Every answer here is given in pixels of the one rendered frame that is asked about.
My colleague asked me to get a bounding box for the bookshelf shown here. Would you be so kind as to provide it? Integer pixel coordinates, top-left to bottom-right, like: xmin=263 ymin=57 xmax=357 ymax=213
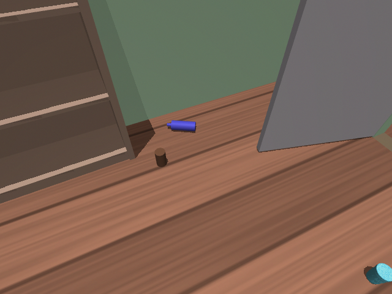
xmin=0 ymin=0 xmax=135 ymax=204

